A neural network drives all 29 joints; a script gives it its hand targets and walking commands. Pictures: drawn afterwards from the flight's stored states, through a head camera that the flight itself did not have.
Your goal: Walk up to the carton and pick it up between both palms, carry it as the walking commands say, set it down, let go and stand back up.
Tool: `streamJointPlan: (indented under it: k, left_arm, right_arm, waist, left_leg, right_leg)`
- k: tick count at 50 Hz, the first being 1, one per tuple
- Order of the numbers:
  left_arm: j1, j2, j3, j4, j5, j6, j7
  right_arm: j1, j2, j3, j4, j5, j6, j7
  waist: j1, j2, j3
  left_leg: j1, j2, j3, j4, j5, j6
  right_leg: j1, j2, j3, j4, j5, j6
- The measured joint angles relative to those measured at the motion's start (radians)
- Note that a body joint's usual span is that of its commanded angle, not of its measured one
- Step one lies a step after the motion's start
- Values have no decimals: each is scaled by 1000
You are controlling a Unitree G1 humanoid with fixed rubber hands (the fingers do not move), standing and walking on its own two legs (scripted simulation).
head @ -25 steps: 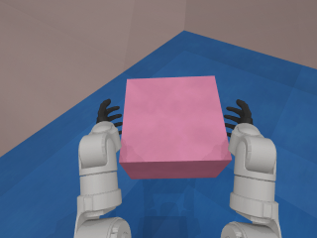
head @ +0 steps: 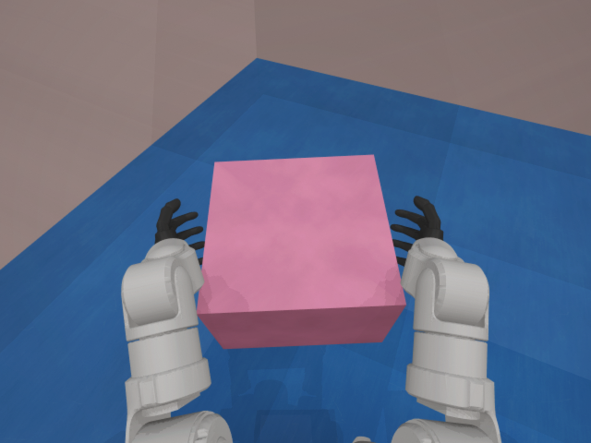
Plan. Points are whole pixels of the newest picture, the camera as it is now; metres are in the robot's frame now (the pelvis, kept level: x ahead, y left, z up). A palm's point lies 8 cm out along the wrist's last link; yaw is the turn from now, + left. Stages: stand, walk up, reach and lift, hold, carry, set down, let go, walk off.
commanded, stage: carry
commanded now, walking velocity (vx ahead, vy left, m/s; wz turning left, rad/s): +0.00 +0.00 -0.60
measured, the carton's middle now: (298, 252) +0.40 +0.04 +0.03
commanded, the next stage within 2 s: none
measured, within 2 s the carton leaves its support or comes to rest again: neither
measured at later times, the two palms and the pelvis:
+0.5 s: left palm (361, 259) +0.34 -0.04 +0.10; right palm out of the picture +0.25 -0.34 +0.11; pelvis -0.05 -0.06 +0.00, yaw -17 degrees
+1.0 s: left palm (432, 285) +0.31 -0.13 +0.10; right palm out of the picture +0.16 -0.40 +0.10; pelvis -0.07 -0.11 -0.02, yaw -31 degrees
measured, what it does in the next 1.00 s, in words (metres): steps to the right, turning right: right foot, then left foot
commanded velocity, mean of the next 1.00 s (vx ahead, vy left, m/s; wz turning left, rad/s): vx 0.00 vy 0.00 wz -0.60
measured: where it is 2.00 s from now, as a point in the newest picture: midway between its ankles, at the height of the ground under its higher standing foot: outside the picture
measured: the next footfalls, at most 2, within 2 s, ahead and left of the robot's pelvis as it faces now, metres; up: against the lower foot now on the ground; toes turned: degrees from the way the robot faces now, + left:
right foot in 0.20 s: +0.09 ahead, -0.15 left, +0.00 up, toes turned -16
left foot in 0.66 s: -0.08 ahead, +0.06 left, +0.00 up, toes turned -14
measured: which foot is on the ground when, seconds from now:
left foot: down 0.00-0.20, up 0.22-0.64, down 0.66-0.96, up 0.98-1.00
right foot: up 0.00-0.18, down 0.20-0.66, up 0.68-0.94, down 0.96-1.00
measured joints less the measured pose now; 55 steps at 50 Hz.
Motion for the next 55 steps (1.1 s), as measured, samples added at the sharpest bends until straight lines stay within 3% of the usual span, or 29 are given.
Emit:
streamJointPlan:
  k: [4,9,10,11,13,15,18,24,30,33,34,36,38,40,44,46,48,49,51,53,55]
  left_arm:
    - [-40,11,-39,34,-22,-8,-4]
    - [-96,43,-72,108,-17,-32,-17]
    - [-104,45,-76,125,-14,-31,-18]
    - [-110,40,-80,145,-10,-35,-17]
    - [-114,21,-95,182,4,-40,-11]
    - [-100,4,-96,205,18,-39,-5]
    - [-66,-14,-66,189,32,-38,-3]
    - [-82,-51,38,38,21,-72,-2]
    - [-114,-35,35,11,30,-82,-12]
    - [-80,-7,17,29,25,-64,-22]
    - [-67,-2,11,29,20,-56,-21]
    - [-43,7,13,35,2,-38,-16]
    - [-26,11,16,34,-4,-12,-7]
    - [-26,19,20,37,2,9,2]
    - [-67,47,-13,56,-9,16,-5]
    - [-99,59,-42,113,-13,3,-12]
    - [-121,68,-79,181,-18,-17,-18]
    - [-122,62,-97,215,-20,-37,-19]
    - [-103,39,-131,250,-29,-61,1]
    - [-81,8,-143,269,-35,-68,37]
    - [-87,-12,-141,253,-28,-52,79]
  right_arm:
    - [21,2,-29,-44,-21,-6,7]
    - [-15,-28,-27,-30,-34,2,11]
    - [-16,-38,-24,-20,-33,6,14]
    - [-14,-57,-21,-6,-29,9,18]
    - [-6,-102,-17,30,-15,13,28]
    - [-9,-131,-13,66,-2,26,31]
    - [-42,-145,0,98,22,49,27]
    - [-152,-132,18,65,50,5,2]
    - [-181,-112,-4,43,58,-27,-1]
    - [-182,-104,11,67,46,-8,-8]
    - [-182,-99,9,76,42,-4,-9]
    - [-164,-78,5,92,34,-4,-15]
    - [-135,-62,5,102,25,1,-11]
    - [-111,-49,6,119,16,-1,0]
    - [-39,-26,8,81,-23,-13,16]
    - [-11,-18,-11,60,-42,-13,13]
    - [5,-27,-26,56,-53,-7,9]
    - [10,-47,-29,56,-51,-2,9]
    - [15,-92,-35,62,-40,12,11]
    - [-2,-126,-50,89,-34,22,13]
    - [-54,-149,-69,121,-20,23,18]
  waist:
    - [15,12,18]
    - [13,35,12]
    - [7,31,1]
    - [4,37,-4]
    - [-17,25,9]
    - [-44,4,34]
    - [-77,-4,69]
    - [-122,14,131]
    - [-109,-33,67]
    - [-102,-57,14]
    - [-114,-42,-2]
    - [-119,-32,-3]
    - [-77,-3,-8]
    - [-27,24,-21]
    - [33,37,-22]
    - [50,30,-14]
    - [63,6,-1]
    - [63,6,11]
    - [34,-10,40]
    - [-5,-19,64]
    - [-41,-12,85]
  left_leg:
    - [25,57,21,14,-5,-26]
    - [18,127,76,105,-57,-66]
    - [4,135,82,148,-73,-76]
    - [-21,152,78,203,-79,-87]
    - [-92,110,9,338,-206,-104]
    - [-156,52,-29,422,-268,-108]
    - [-226,-2,-54,430,-196,-96]
    - [-232,-41,-90,316,-60,-72]
    - [-79,-135,-72,85,-81,-48]
    - [59,-144,-36,-111,9,-21]
    - [80,-130,-49,-141,0,20]
    - [82,-114,-64,-95,-25,42]
    - [103,-76,-49,-70,-44,26]
    - [120,-30,-15,-53,-63,7]
    - [123,56,25,39,-126,-32]
    - [109,98,31,124,-150,-54]
    - [66,128,32,268,-134,-83]
    - [23,133,8,367,-97,-98]
    - [-72,69,-52,518,-222,-110]
    - [-135,7,-61,493,-297,-102]
    - [-174,-34,-58,368,-280,-83]
  right_leg:
    - [36,-33,-28,-47,68,7]
    - [144,-23,-84,-234,128,-3]
    - [185,-19,-85,-301,170,-11]
    - [190,-6,-85,-319,185,-60]
    - [167,-11,-72,-282,171,-107]
    - [163,-23,-48,-294,180,-117]
    - [161,-15,1,-366,245,-113]
    - [162,49,59,-513,371,-112]
    - [151,77,100,-625,459,-123]
    - [130,98,115,-622,472,-104]
    - [99,106,93,-562,415,-77]
    - [49,89,60,-317,173,-37]
    - [19,65,27,-130,91,-25]
    - [15,29,-1,-83,115,-15]
    - [77,-15,-30,-157,137,-8]
    - [139,-6,-45,-240,146,-15]
    - [201,9,-37,-331,248,-40]
    - [198,20,-32,-315,229,-55]
    - [184,12,-14,-282,195,-72]
    - [181,2,13,-306,206,-71]
    - [162,6,49,-341,244,-58]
